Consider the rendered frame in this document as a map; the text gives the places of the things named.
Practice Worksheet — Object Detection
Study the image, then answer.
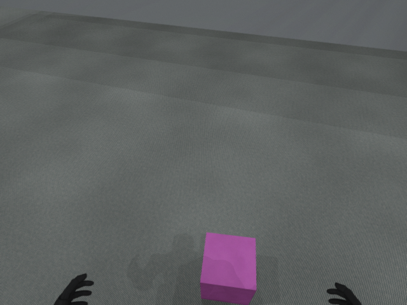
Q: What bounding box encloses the right robot hand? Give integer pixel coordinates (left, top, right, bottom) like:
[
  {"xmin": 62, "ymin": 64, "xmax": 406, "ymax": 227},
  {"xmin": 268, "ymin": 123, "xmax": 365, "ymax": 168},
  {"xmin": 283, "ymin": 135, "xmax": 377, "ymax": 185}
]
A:
[{"xmin": 327, "ymin": 283, "xmax": 362, "ymax": 305}]

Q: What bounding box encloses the left robot hand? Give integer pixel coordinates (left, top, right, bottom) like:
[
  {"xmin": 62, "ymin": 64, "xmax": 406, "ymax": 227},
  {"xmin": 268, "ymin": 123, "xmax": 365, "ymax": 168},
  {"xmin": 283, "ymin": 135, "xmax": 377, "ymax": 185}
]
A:
[{"xmin": 54, "ymin": 273, "xmax": 94, "ymax": 305}]

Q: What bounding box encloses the carton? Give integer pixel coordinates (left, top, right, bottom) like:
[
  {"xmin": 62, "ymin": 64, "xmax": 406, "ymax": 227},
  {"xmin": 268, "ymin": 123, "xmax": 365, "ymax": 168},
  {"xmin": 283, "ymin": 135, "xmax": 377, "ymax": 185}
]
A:
[{"xmin": 200, "ymin": 233, "xmax": 256, "ymax": 305}]

